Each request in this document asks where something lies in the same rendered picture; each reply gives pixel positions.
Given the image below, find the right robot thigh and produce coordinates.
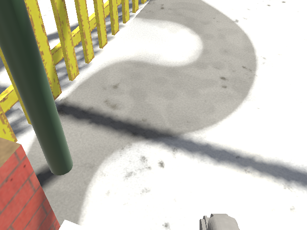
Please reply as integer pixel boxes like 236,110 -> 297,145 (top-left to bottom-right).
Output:
200,214 -> 240,230

